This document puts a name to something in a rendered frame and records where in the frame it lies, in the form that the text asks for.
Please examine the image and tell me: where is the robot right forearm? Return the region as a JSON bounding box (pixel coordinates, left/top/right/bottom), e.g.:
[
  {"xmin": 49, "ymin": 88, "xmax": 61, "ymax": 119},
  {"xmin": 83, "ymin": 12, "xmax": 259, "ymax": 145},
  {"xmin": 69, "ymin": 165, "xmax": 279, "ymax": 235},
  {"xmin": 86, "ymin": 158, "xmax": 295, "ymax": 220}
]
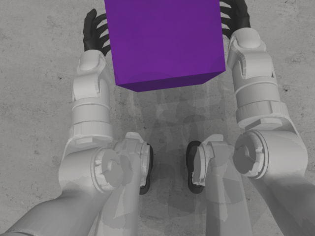
[{"xmin": 227, "ymin": 28, "xmax": 302, "ymax": 140}]

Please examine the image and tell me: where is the robot left forearm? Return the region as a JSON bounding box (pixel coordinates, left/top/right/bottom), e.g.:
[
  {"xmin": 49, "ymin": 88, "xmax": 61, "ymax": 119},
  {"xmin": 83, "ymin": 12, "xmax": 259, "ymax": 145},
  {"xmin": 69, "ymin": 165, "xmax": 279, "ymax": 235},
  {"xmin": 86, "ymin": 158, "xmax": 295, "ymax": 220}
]
[{"xmin": 61, "ymin": 50, "xmax": 114, "ymax": 163}]

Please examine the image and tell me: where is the left robot shin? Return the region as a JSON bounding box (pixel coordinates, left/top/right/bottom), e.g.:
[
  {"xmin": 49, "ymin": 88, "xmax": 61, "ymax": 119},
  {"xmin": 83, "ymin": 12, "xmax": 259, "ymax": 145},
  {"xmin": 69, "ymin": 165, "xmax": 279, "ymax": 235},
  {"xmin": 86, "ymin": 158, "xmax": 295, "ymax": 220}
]
[{"xmin": 113, "ymin": 132, "xmax": 147, "ymax": 186}]

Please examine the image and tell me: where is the left robot hand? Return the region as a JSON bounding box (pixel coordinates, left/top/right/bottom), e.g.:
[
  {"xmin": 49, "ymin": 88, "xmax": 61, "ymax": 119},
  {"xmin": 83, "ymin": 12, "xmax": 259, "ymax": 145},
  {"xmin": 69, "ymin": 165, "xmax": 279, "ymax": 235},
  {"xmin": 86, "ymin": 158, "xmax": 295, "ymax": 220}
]
[{"xmin": 83, "ymin": 9, "xmax": 111, "ymax": 56}]

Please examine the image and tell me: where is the right robot hand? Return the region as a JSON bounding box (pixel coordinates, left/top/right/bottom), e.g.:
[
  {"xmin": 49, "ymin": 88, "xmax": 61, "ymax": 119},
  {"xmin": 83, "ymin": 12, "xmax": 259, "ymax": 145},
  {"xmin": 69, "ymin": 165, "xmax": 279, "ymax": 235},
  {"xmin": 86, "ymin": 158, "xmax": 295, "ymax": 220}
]
[{"xmin": 220, "ymin": 0, "xmax": 251, "ymax": 39}]

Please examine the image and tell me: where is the right robot foot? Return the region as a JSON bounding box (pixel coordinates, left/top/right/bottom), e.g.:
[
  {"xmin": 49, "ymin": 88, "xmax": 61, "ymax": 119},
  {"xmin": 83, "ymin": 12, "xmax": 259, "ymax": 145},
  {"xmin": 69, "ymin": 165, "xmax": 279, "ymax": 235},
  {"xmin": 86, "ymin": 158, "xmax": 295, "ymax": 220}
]
[{"xmin": 186, "ymin": 141, "xmax": 204, "ymax": 194}]

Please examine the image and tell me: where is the robot left upper arm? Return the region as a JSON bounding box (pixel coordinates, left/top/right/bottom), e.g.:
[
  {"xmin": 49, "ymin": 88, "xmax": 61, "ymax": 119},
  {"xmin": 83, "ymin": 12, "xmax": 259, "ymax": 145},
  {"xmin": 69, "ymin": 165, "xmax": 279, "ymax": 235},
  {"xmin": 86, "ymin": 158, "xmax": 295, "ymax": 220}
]
[{"xmin": 0, "ymin": 146, "xmax": 124, "ymax": 236}]

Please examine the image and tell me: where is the carton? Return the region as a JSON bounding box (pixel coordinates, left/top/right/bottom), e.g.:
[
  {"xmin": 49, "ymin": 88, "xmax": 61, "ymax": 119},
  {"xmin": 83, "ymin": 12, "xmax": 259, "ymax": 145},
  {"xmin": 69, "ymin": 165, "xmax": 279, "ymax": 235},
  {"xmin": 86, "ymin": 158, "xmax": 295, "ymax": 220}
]
[{"xmin": 104, "ymin": 0, "xmax": 226, "ymax": 92}]

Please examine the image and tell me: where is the robot right upper arm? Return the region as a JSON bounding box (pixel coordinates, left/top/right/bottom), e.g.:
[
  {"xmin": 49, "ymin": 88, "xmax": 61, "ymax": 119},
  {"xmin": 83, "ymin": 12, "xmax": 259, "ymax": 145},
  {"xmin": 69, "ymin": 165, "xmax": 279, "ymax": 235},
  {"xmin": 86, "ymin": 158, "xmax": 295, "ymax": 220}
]
[{"xmin": 232, "ymin": 129, "xmax": 315, "ymax": 236}]

